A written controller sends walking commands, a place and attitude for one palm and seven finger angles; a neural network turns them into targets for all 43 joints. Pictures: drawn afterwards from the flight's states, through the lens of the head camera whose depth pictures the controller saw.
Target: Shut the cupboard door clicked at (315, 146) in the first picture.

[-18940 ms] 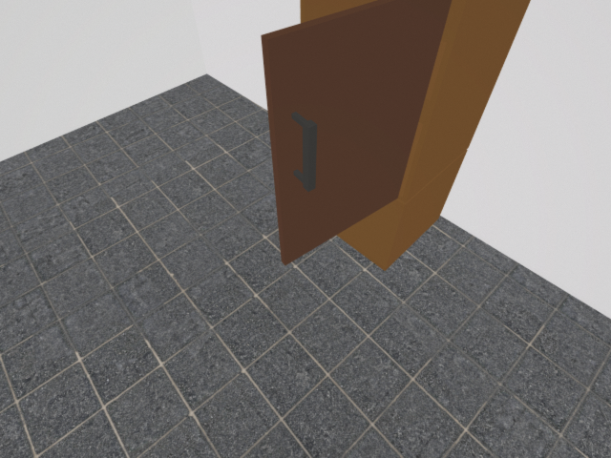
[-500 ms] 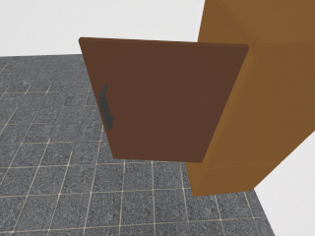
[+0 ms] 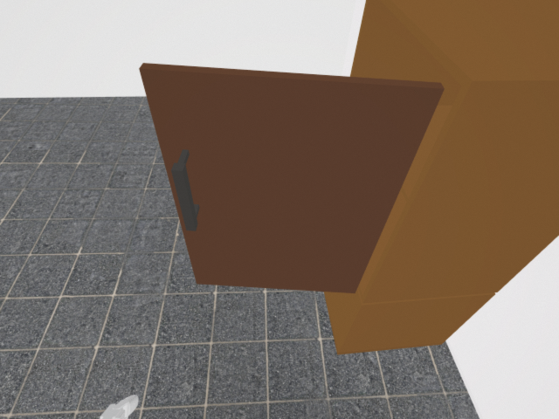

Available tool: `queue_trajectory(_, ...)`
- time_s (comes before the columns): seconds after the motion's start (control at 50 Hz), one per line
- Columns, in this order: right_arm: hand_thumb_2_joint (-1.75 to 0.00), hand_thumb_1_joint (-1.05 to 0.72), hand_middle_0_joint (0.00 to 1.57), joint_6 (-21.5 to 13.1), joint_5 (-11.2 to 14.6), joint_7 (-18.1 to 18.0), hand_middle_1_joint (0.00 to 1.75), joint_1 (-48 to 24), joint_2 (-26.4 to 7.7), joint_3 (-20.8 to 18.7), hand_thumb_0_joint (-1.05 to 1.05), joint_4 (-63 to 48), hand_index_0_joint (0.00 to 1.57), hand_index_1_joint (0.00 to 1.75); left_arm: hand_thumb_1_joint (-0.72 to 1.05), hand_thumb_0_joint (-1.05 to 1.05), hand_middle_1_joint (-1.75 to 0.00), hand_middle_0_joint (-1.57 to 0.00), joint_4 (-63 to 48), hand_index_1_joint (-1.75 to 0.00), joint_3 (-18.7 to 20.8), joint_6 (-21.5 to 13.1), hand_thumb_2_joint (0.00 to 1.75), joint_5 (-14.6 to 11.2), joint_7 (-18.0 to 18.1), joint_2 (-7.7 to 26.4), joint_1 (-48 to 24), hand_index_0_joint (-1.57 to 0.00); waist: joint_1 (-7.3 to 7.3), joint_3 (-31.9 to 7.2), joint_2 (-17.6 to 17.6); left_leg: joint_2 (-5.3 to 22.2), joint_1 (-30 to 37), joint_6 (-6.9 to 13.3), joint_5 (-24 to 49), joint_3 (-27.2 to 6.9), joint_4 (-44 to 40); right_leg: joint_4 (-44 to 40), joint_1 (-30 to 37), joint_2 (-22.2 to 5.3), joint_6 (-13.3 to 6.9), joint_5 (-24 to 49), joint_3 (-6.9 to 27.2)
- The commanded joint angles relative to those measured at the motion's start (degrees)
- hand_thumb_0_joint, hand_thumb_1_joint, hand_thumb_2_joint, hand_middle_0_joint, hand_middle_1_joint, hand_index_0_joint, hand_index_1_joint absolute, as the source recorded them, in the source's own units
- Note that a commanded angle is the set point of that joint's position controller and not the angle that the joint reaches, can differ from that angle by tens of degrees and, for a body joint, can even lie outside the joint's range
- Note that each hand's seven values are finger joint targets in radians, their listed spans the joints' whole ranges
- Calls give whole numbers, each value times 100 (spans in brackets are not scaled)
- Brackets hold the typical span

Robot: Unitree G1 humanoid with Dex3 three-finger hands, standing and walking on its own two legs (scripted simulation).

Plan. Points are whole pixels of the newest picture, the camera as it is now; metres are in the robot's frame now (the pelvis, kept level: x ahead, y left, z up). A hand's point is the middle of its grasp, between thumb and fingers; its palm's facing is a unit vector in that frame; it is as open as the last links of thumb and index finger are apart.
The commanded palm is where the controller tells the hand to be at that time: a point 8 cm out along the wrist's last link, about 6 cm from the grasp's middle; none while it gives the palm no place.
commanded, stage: raise the hand and make a fist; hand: left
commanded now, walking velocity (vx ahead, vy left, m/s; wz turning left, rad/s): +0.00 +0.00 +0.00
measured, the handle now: (188, 192) +0.47 +0.20 +0.04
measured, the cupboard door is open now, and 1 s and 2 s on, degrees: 81 81 81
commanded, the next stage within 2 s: bring the fist close to the handle in 1.82 s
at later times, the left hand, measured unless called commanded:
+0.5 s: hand (165, 400) +0.15 +0.16 -0.03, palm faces +0.07 -1.00 -0.07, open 5.3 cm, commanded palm +0.13 +0.22 -0.02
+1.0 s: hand (159, 365) +0.19 +0.17 +0.01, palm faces +0.02 -1.00 -0.04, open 3.3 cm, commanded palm +0.16 +0.22 +0.01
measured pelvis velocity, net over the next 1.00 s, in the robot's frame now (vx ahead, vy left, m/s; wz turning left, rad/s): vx -0.01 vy -0.02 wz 0.04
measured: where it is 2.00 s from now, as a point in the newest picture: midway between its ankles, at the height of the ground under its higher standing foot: outside the picture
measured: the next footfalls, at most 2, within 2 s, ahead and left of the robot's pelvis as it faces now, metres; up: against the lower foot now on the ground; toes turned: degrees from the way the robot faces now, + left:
none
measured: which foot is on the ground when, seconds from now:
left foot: down 0.00-1.00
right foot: down 0.00-1.00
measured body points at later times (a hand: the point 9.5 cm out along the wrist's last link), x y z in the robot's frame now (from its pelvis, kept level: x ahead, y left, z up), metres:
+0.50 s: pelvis -0.02 -0.04 -0.10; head +0.05 -0.03 +0.35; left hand +0.14 +0.21 -0.02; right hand +0.23 -0.24 -0.15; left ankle +0.00 +0.08 -0.73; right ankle +0.03 -0.14 -0.73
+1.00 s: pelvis -0.01 -0.02 -0.06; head +0.04 -0.01 +0.38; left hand +0.18 +0.23 +0.01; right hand +0.18 -0.26 -0.13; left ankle +0.00 +0.08 -0.73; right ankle +0.03 -0.14 -0.73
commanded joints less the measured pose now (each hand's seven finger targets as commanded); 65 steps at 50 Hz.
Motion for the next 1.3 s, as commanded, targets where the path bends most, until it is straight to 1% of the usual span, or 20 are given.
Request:
queue_trajectory(0.0,-90,-90,20,-1170,-12,125,30,-739,-1203,-417,0,-1627,20,30,90,0,-40,-29,-2057,-40,10,-1246,90,-362,-6,-53,-954,-29,-401,586,31,314,-1396,-487,-688,-1144,-226,75,-1276,277,-115,-433,-472)
queue_trajectory(0.02,-90,-90,20,-1189,-70,200,30,-812,-1200,-472,0,-1812,20,30,90,0,-42,-31,-1560,-42,92,-1689,90,-442,-199,-194,-306,-31,-258,479,-728,251,-1813,-445,-1021,-1086,133,295,-1626,311,-110,-924,-546)
queue_trajectory(0.08,-90,-90,20,-1166,-140,468,30,-986,-1101,-626,0,-2368,20,30,90,0,-48,-36,-981,-48,422,-3232,90,-801,-1277,-337,963,-36,292,-255,-1174,66,-2710,-543,-743,-633,1326,1212,-2150,310,-229,-1459,-428)
queue_trajectory(0.12,-90,-90,20,-1107,-163,584,30,-1163,-1213,-707,0,-2719,20,30,90,0,-52,-40,-1108,-52,641,-4192,90,-915,-2094,101,753,-40,256,-664,-861,6,-3301,-499,-829,-511,2059,1764,-2441,223,-282,-1488,-133)
queue_trajectory(0.14,-90,-90,20,-1034,-105,596,30,-1169,-1219,-764,0,-2868,20,30,90,0,-54,-42,-948,-54,1154,-4252,90,-896,-2288,588,879,-42,450,-817,-246,-15,-3470,-466,-772,-483,2209,1999,-2422,203,-342,-1359,34)
queue_trajectory(0.22,-90,-90,20,-817,47,421,30,-1431,-1201,-675,0,-3707,20,30,90,0,-62,-49,-2831,-62,1199,-3517,90,-1271,-2350,779,209,-49,483,-1812,608,-34,-3506,-280,-1081,-459,2356,2208,-2415,245,-233,-1556,220)
queue_trajectory(0.24,-90,-90,20,-789,28,349,30,-1362,-1176,-652,0,-3721,20,30,90,0,-64,-51,-3374,-64,1342,-3449,90,-1322,-2223,986,-130,-51,435,-1980,714,-4,-3572,-251,-1074,-538,2507,2200,-2443,260,-233,-1665,396)
queue_trajectory(0.3,-90,-90,20,-802,-8,215,30,-1047,-1036,-616,0,-3659,20,30,90,0,-70,-57,-4734,-70,1019,-3576,90,-1214,-1880,797,-390,-57,116,-2356,805,114,-3213,-150,-398,-601,2880,2270,-2492,316,-190,-888,361)
queue_trajectory(0.34,-90,-90,20,-781,-52,118,30,-880,-1072,-554,0,-3449,20,30,90,0,-74,-60,-4850,-74,808,-3684,90,-1147,-1894,799,-805,-60,-186,-2121,473,183,-3395,-108,-277,-682,3158,2348,-2697,385,-166,-648,376)
queue_trajectory(0.38,-90,-90,20,-800,-28,56,30,-885,-1100,-541,0,-3294,20,30,90,0,-78,-64,-4498,-78,628,-3659,90,-1109,-2079,702,-796,-64,-300,-1901,473,230,-3558,-110,-397,-710,3295,2328,-2898,375,-138,-758,384)
queue_trajectory(0.44,-90,-90,20,-761,59,-15,30,-950,-1101,-512,0,-3242,20,30,90,0,-84,-69,-3880,-84,782,-3159,90,-1222,-2460,823,-451,-69,-160,-1894,478,213,-3755,-107,-374,-687,3303,2134,-2582,350,-139,-856,542)
queue_trajectory(0.48,-90,-90,20,-689,136,-33,30,-999,-1039,-545,0,-3328,20,30,90,0,-88,-73,-3704,-88,1082,-2711,90,-1342,-2612,936,-13,-73,-27,-2166,28,186,-3817,-131,-319,-629,3220,1914,-2050,223,-27,-796,678)
queue_trajectory(0.54,-90,-90,20,-566,135,-56,30,-1142,-945,-517,0,-3424,20,30,90,0,-94,-79,-3829,-94,1566,-2269,90,-1466,-2529,1200,127,-79,233,-2371,124,165,-3709,-149,-54,-653,3060,1909,-1541,163,1,-414,714)
queue_trajectory(0.56,-90,-90,20,-547,126,-42,30,-1115,-893,-510,0,-3467,20,30,90,0,-96,-81,-4023,-96,1529,-2246,90,-1489,-2459,1054,207,-81,250,-2469,171,169,-3564,-161,104,-663,2935,1947,-1462,152,8,-81,585)
queue_trajectory(0.66,-90,-90,20,-565,65,-20,30,-1041,-851,-492,0,-3396,20,30,90,0,-106,-90,-4000,-106,1410,-2515,90,-1476,-2165,842,208,-90,182,-2111,-69,175,-3490,-205,171,-699,2678,1960,-1549,170,20,239,389)
queue_trajectory(0.74,-90,-90,20,-633,64,-21,30,-995,-983,-489,0,-3375,20,30,90,0,-114,-97,-3841,-114,1221,-2741,90,-1388,-2182,888,14,-97,85,-1698,-34,167,-3512,-177,-200,-673,2580,1782,-1897,211,-56,-653,378)
queue_trajectory(0.82,-90,-90,20,-718,110,-22,30,-884,-1055,-497,0,-3403,20,30,90,0,-122,-104,-4175,-122,1145,-2847,90,-1343,-2155,942,-88,-104,79,-1890,380,176,-3041,-166,-262,-697,2282,1750,-1972,267,-116,-807,171)
queue_trajectory(1.0,-90,-90,20,-611,107,16,30,-821,-1082,-412,0,-3496,20,30,90,0,-140,-121,-4279,-140,989,-2482,90,-1141,-1755,849,-167,-121,70,-1681,596,226,-2457,-210,-44,-791,1746,1721,-1874,380,-146,-325,-238)
queue_trajectory(1.04,-90,-90,20,-571,98,9,30,-804,-1106,-378,0,-3498,20,30,90,0,-144,-124,-4158,-144,1028,-2354,90,-1119,-1749,928,-305,-124,63,-1500,528,235,-2467,-212,-49,-829,1676,1648,-1809,400,-171,-289,-247)
queue_trajectory(1.28,-90,-90,20,-638,122,32,30,-735,-1130,-267,0,-3425,20,30,90,0,-150,-130,-4216,-150,1087,-2081,90,-1132,-1844,1017,-1032,-130,34,-1697,591,254,-1916,-264,455,-826,1446,1447,-1447,369,-149,238,-285)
